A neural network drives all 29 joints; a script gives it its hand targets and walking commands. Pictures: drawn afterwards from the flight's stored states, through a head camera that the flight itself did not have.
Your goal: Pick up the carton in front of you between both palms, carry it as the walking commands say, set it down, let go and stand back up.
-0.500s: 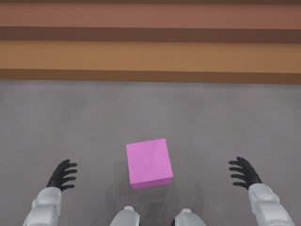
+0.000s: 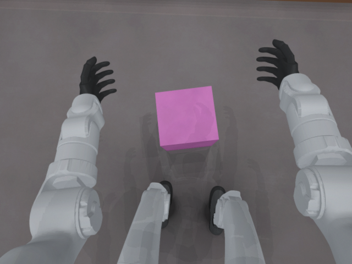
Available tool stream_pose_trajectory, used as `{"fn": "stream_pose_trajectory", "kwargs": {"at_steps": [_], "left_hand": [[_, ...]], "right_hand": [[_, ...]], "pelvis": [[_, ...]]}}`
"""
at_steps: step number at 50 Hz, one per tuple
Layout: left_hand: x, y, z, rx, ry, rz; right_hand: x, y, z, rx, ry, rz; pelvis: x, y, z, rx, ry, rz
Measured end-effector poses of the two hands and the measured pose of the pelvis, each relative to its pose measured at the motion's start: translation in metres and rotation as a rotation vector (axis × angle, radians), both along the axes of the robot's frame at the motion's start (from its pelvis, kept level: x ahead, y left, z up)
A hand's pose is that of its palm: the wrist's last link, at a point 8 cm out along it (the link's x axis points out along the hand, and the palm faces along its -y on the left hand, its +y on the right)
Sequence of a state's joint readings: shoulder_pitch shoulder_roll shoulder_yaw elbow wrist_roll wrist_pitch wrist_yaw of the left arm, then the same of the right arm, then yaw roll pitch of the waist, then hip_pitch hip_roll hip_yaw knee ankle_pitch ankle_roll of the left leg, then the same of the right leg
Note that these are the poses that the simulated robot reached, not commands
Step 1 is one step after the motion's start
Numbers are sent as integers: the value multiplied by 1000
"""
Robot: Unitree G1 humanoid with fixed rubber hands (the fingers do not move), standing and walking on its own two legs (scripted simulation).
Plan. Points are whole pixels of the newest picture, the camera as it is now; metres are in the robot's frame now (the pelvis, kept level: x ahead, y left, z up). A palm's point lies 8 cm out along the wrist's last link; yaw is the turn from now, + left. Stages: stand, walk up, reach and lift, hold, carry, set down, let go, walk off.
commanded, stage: reach and lift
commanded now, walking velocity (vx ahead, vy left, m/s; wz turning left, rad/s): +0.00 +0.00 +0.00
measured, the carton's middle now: (186, 122) +0.50 +0.05 -0.52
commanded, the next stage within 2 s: none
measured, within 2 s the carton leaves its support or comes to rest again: leaves its support in 1.84 s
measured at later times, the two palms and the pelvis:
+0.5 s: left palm (122, 109) +0.46 +0.24 -0.26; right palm (250, 99) +0.53 -0.14 -0.28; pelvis +0.02 +0.00 -0.12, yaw +2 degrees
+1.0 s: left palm (139, 122) +0.47 +0.23 -0.45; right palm (234, 113) +0.53 -0.13 -0.45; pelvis -0.03 +0.00 -0.27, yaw +2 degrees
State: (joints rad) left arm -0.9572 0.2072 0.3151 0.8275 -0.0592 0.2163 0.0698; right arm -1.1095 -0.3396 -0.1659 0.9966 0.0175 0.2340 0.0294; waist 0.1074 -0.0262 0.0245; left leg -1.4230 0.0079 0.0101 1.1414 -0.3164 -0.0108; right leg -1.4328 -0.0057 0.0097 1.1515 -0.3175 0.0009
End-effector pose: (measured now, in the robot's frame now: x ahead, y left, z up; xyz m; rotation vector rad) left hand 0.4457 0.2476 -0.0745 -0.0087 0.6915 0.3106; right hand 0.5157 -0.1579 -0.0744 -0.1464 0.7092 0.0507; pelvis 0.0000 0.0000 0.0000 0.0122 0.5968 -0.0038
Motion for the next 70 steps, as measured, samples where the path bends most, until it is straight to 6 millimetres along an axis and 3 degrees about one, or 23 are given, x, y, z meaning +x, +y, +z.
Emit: {"fn": "stream_pose_trajectory", "kwargs": {"at_steps": [7, 15, 22, 30, 38, 50, 53, 56, 70], "left_hand": [[26, -9, -23, -2, -42, 14], [29, -10, -74, -2, -25, 15], [22, -10, -152, -2, 14, 13], [15, -7, -239, 8, 8, 17], [15, -11, -298, -7, 12, 24], [19, -17, -375, -17, 74, 3], [23, -15, -386, -3, 73, -8], [28, -12, -385, 4, 52, -7], [22, -26, -377, -29, 57, -19]], "right_hand": [[35, 16, -23, 21, -41, 18], [37, 19, -81, 26, -22, 2], [22, 16, -165, 16, 0, -18], [12, 14, -253, 9, -25, -17], [15, 17, -303, 9, -23, -28], [17, 24, -378, 14, 29, -34], [17, 25, -391, 18, 17, -35], [17, 27, -395, 23, 1, -28], [16, 36, -377, 20, 13, -18]], "pelvis": [[6, -2, -10, 6, 114, -3], [25, -3, -34, 10, 249, -1], [28, -4, -87, 16, 331, 5], [8, -6, -163, 16, 298, 10], [-17, -7, -222, 15, 186, 9], [-31, -2, -270, 13, 81, 16], [-30, 0, -278, 11, 59, 14], [-28, 3, -282, 9, 48, 17], [-22, 2, -275, 6, 72, 25]]}}
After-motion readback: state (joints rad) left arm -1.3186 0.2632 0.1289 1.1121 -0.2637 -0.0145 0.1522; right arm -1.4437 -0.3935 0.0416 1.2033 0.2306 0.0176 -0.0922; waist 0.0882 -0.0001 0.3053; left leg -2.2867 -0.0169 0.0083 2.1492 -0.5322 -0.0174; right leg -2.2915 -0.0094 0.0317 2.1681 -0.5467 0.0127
